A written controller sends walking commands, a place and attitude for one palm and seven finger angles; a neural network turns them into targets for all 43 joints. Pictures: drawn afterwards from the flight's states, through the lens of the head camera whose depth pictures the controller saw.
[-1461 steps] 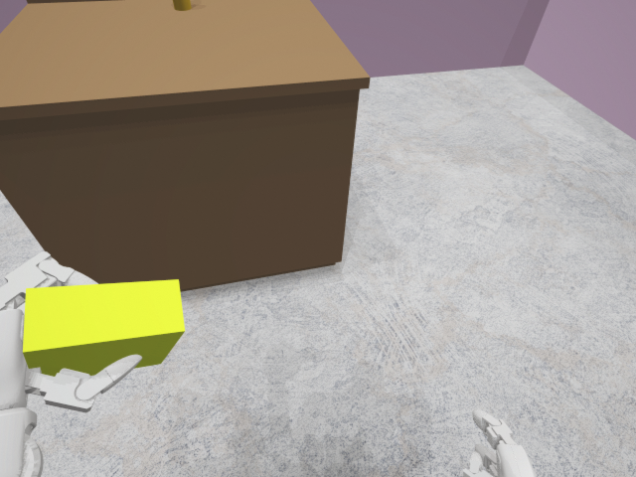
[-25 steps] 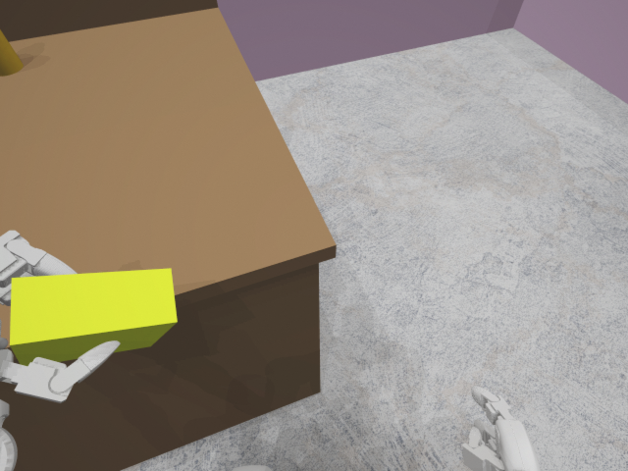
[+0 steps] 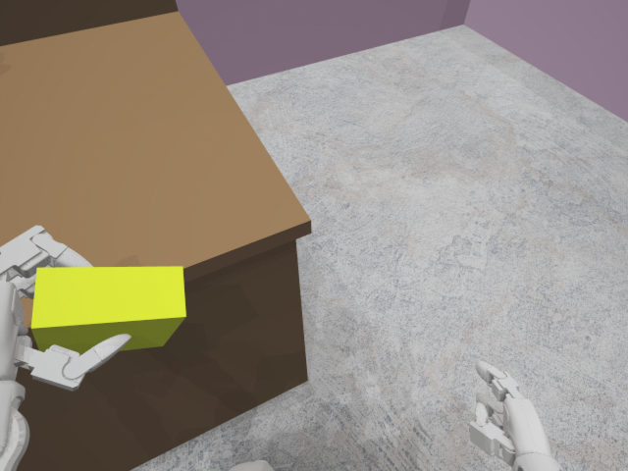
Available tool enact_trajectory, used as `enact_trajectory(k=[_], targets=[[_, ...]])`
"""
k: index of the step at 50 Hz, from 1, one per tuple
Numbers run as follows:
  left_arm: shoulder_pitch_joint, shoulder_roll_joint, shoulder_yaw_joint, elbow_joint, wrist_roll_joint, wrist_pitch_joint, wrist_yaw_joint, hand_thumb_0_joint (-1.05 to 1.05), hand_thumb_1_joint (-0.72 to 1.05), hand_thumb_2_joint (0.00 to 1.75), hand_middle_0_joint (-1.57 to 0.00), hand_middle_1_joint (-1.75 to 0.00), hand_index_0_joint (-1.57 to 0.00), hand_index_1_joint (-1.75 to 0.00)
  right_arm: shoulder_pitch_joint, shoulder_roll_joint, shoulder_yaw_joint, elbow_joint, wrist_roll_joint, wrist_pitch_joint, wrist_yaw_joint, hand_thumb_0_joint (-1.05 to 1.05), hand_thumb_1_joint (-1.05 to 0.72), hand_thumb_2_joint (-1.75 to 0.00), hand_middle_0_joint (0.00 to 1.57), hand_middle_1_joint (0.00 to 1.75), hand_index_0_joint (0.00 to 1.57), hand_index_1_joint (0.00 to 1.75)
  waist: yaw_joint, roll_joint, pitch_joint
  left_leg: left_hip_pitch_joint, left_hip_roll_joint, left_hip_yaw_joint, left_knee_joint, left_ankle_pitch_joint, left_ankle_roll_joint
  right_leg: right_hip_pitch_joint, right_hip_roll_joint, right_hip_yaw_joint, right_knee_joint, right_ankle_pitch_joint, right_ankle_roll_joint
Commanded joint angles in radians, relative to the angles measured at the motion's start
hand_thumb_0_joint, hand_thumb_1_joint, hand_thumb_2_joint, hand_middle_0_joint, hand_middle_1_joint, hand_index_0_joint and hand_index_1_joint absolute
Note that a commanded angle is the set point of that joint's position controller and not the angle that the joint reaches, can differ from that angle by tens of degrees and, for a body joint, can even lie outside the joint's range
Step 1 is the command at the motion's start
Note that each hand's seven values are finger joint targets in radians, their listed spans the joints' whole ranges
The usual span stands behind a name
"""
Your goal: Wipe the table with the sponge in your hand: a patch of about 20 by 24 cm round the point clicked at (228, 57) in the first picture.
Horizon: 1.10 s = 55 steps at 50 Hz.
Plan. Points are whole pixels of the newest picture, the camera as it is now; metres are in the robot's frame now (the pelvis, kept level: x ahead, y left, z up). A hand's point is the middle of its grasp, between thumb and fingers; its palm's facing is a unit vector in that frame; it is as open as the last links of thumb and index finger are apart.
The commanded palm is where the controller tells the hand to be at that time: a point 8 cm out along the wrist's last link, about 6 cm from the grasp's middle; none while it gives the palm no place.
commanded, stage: come to a stop and stand still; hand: left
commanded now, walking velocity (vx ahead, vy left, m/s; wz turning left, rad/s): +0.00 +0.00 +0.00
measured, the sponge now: (132, 312) +0.25 +0.20 +0.12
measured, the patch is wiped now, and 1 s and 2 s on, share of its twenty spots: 0.05 0.05 0.05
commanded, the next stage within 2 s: look again from close up in 0.50 s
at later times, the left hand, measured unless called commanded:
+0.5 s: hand out of the picture +0.18 +0.30 +0.16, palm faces +0.40 -0.84 -0.38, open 9.5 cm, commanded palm +0.12 +0.33 +0.19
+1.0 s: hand out of the picture +0.21 +0.30 +0.16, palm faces +0.44 -0.82 -0.36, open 9.5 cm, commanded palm +0.15 +0.32 +0.19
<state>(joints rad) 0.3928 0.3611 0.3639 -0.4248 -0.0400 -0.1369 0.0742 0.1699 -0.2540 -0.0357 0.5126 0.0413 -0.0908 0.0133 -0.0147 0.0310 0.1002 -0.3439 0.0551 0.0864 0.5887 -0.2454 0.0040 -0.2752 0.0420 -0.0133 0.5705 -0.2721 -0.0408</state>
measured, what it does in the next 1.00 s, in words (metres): stands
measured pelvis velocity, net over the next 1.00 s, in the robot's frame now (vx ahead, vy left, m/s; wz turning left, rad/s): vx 0.01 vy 0.04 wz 0.04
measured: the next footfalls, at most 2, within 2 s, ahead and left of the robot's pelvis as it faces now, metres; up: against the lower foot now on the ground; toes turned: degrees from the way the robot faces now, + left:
left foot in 1.70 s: +0.14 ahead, +0.19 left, +0.00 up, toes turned +6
right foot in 1.90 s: +0.14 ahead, +0.03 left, +0.00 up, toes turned +2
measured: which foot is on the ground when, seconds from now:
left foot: down 0.00-1.00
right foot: down 0.00-1.00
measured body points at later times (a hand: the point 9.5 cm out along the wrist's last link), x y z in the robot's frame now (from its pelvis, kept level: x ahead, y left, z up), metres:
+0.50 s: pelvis -0.03 +0.05 +0.01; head -0.04 +0.06 +0.46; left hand +0.15 +0.34 +0.18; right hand +0.15 -0.15 -0.06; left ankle +0.04 +0.12 -0.73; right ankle +0.02 -0.09 -0.73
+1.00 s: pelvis +0.01 +0.04 +0.01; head +0.00 +0.05 +0.46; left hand +0.18 +0.34 +0.18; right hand +0.18 -0.18 -0.06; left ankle +0.05 +0.12 -0.73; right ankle +0.02 -0.09 -0.73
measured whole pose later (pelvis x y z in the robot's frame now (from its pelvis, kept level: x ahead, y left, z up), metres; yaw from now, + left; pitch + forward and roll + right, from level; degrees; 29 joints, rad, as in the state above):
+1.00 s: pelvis +0.01 +0.04 +0.01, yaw +2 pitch -2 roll -1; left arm 0.39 0.34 0.33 -0.36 0.00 -0.19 0.11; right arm 0.24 -0.20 0.02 0.60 -0.01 -0.12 -0.05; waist 0.03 -0.01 0.00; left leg -0.24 -0.03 0.03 0.42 -0.16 0.05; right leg -0.16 0.03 0.04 0.37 -0.18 0.01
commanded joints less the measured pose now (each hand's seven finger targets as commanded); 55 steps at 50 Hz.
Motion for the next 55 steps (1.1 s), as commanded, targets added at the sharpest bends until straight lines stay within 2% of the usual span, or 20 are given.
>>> enact_trajectory(k=[1,3,4,6,7,8,11,14,18,24,28,31,34,37,38,41,44,47,49,55], targets=[[-0.003,0.277,0.217,-0.333,-0.031,-0.097,0.061,0.0,0.1,1.3,-1.2,-1.6,-1.2,-1.6,-0.055,-0.035,0.001,-0.146,-0.015,-0.06,-0.039,0.0,-0.9,-0.9,0.2,0.3,0.2,0.3,0.037,-0.153,-0.203,0.057,-0.061,-0.077,0.041,-0.07,0.002,0.012,-0.276,0.275,-0.278,0.063,-0.077],[-0.049,0.254,0.199,-0.328,-0.03,-0.114,0.076,0.0,0.1,1.3,-1.2,-1.6,-1.2,-1.6,-0.056,-0.055,0.0,-0.118,-0.022,-0.075,-0.06,0.0,-0.9,-0.9,0.2,0.3,0.2,0.3,0.026,0.005,-0.201,0.169,-0.04,-0.091,-0.135,0.015,0.014,-0.003,-0.186,0.2,-0.218,-0.002,-0.04],[-0.085,0.268,0.203,-0.326,-0.025,-0.119,0.081,0.0,0.1,1.3,-1.2,-1.6,-1.2,-1.6,-0.07,-0.069,-0.005,-0.112,-0.026,-0.081,-0.071,0.0,-0.9,-0.9,0.2,0.3,0.2,0.3,0.029,0.029,-0.178,0.205,0.004,-0.134,-0.178,0.027,0.023,-0.032,-0.133,0.158,-0.199,-0.036,-0.014],[-0.12,0.236,0.169,-0.267,-0.012,-0.128,0.066,0.0,0.1,1.3,-1.2,-1.6,-1.2,-1.6,-0.064,-0.082,-0.005,-0.112,-0.025,-0.084,-0.073,0.0,-0.9,-0.9,0.2,0.3,0.2,0.3,0.032,0.156,-0.137,0.097,0.063,-0.229,-0.303,-0.254,0.058,0.005,-0.063,0.103,-0.164,-0.167,0.014],[-0.16,0.229,0.163,-0.252,0.004,-0.135,0.06,0.0,0.1,1.3,-1.2,-1.6,-1.2,-1.6,-0.062,-0.086,-0.003,-0.11,-0.026,-0.09,-0.07,0.0,-0.9,-0.9,0.2,0.3,0.2,0.3,0.035,0.191,-0.129,0.003,0.08,-0.257,-0.354,-0.367,0.074,0.08,-0.039,0.069,-0.11,-0.143,0.021],[-0.175,0.217,0.152,-0.23,0.017,-0.14,0.053,0.0,0.1,1.3,-1.2,-1.6,-1.2,-1.6,-0.058,-0.084,-0.005,-0.11,-0.024,-0.098,-0.063,0.0,-0.9,-0.9,0.2,0.3,0.2,0.3,0.04,0.189,-0.135,-0.051,0.083,-0.247,-0.36,-0.391,0.084,0.145,-0.028,0.044,-0.07,-0.098,0.025],[-0.156,0.15,0.078,-0.191,0.03,-0.14,0.036,0.0,0.1,1.3,-1.2,-1.6,-1.2,-1.6,-0.044,-0.087,-0.008,-0.105,-0.026,-0.116,-0.043,0.0,-0.9,-0.9,0.2,0.3,0.2,0.3,0.04,0.139,-0.164,-0.023,0.074,-0.233,-0.359,-0.374,0.07,0.153,-0.02,0.024,-0.072,-0.069,0.025],[-0.113,0.113,0.038,-0.172,0.037,-0.127,0.029,0.0,0.1,1.3,-1.2,-1.6,-1.2,-1.6,-0.047,-0.082,-0.006,-0.099,-0.027,-0.117,-0.032,0.0,-0.9,-0.9,0.2,0.3,0.2,0.3,0.04,0.106,-0.135,-0.052,0.074,-0.241,-0.403,-0.433,0.057,0.142,-0.008,0.014,-0.073,-0.084,0.024],[-0.117,0.152,0.071,-0.167,0.042,-0.117,0.037,0.0,0.1,1.3,-1.2,-1.6,-1.2,-1.6,-0.049,-0.074,0.002,-0.095,-0.04,-0.1,-0.032,0.0,-0.9,-0.9,0.2,0.3,0.2,0.3,0.046,0.045,-0.127,-0.083,0.054,-0.208,-0.397,-0.428,0.039,0.16,-0.006,0.015,-0.121,-0.09,0.016],[-0.189,0.181,0.1,-0.207,0.033,-0.119,0.04,0.0,0.1,1.3,-1.2,-1.6,-1.2,-1.6,-0.057,-0.058,0.007,-0.083,-0.055,-0.087,-0.046,0.0,-0.9,-0.9,0.2,0.3,0.2,0.3,0.038,0.043,-0.146,0.057,0.007,-0.156,-0.343,-0.314,0.007,0.081,-0.027,0.063,-0.226,-0.121,0.001],[-0.183,0.145,0.063,-0.2,0.033,-0.119,0.04,0.0,0.1,1.3,-1.2,-1.6,-1.2,-1.6,-0.056,-0.058,0.01,-0.084,-0.051,-0.095,-0.05,0.0,-0.9,-0.9,0.2,0.3,0.2,0.3,0.041,0.052,-0.184,0.136,0.027,-0.18,-0.348,-0.262,0.015,0.075,-0.03,0.077,-0.234,-0.065,0.01],[-0.187,0.112,0.025,-0.177,0.039,-0.108,0.041,0.0,0.1,1.3,-1.2,-1.6,-1.2,-1.6,-0.06,-0.064,0.011,-0.081,-0.048,-0.094,-0.054,0.0,-0.9,-0.9,0.2,0.3,0.2,0.3,0.04,0.082,-0.153,0.123,0.042,-0.206,-0.399,-0.341,0.009,0.054,-0.017,0.072,-0.223,-0.085,0.016],[-0.207,0.132,0.036,-0.177,0.044,-0.104,0.048,0.0,0.1,1.3,-1.2,-1.6,-1.2,-1.6,-0.072,-0.062,0.012,-0.085,-0.047,-0.089,-0.059,0.0,-0.9,-0.9,0.2,0.3,0.2,0.3,0.042,0.083,-0.139,0.103,0.035,-0.202,-0.403,-0.327,0.009,0.071,-0.018,0.07,-0.227,-0.058,0.015],[-0.172,0.138,0.042,-0.178,0.039,-0.109,0.052,0.0,0.1,1.3,-1.2,-1.6,-1.2,-1.6,-0.066,-0.062,0.013,-0.088,-0.049,-0.088,-0.06,0.0,-0.9,-0.9,0.2,0.3,0.2,0.3,0.044,0.04,-0.165,0.13,0.024,-0.183,-0.334,-0.198,0.017,0.085,-0.048,0.101,-0.267,-0.004,0.009],[-0.161,0.14,0.046,-0.174,0.036,-0.11,0.052,0.0,0.1,1.3,-1.2,-1.6,-1.2,-1.6,-0.065,-0.063,0.012,-0.088,-0.049,-0.088,-0.06,0.0,-0.9,-0.9,0.2,0.3,0.2,0.3,0.043,0.019,-0.17,0.127,0.015,-0.177,-0.321,-0.208,0.015,0.08,-0.056,0.117,-0.288,-0.038,0.007],[-0.154,0.137,0.045,-0.178,0.039,-0.113,0.052,0.0,0.1,1.3,-1.2,-1.6,-1.2,-1.6,-0.065,-0.067,0.01,-0.087,-0.047,-0.084,-0.064,0.0,-0.9,-0.9,0.2,0.3,0.2,0.3,0.041,0.071,-0.147,0.092,0.028,-0.203,-0.364,-0.284,0.017,0.076,-0.039,0.098,-0.262,-0.06,0.012],[-0.161,0.164,0.069,-0.188,0.034,-0.119,0.056,0.0,0.1,1.3,-1.2,-1.6,-1.2,-1.6,-0.068,-0.065,0.013,-0.084,-0.047,-0.086,-0.069,0.0,-0.9,-0.9,0.2,0.3,0.2,0.3,0.041,0.055,-0.161,0.115,0.024,-0.196,-0.34,-0.198,0.015,0.083,-0.048,0.098,-0.26,0.001,0.011],[-0.134,0.141,0.05,-0.17,0.027,-0.12,0.053,0.0,0.1,1.3,-1.2,-1.6,-1.2,-1.6,-0.059,-0.066,0.011,-0.082,-0.045,-0.086,-0.068,0.0,-0.9,-0.9,0.2,0.3,0.2,0.3,0.04,0.044,-0.168,0.134,0.015,-0.181,-0.304,-0.126,0.016,0.079,-0.059,0.112,-0.275,0.028,0.008],[-0.131,0.16,0.066,-0.174,0.023,-0.119,0.055,0.0,0.1,1.3,-1.2,-1.6,-1.2,-1.6,-0.067,-0.066,0.011,-0.077,-0.044,-0.086,-0.069,0.0,-0.9,-0.9,0.2,0.3,0.2,0.3,0.04,0.046,-0.174,0.158,0.009,-0.171,-0.286,-0.063,0.009,0.069,-0.063,0.111,-0.274,0.056,0.006],[-0.076,0.164,0.071,-0.192,0.003,-0.112,0.054,0.0,0.1,1.3,-1.2,-1.6,-1.2,-1.6,-0.058,-0.071,-0.001,-0.075,-0.044,-0.074,-0.066,0.0,-0.9,-0.9,0.2,0.3,0.2,0.3,0.032,-0.007,-0.22,0.16,-0.017,-0.135,-0.144,0.037,0.037,0.085,-0.126,0.171,-0.237,0.064,-0.023]])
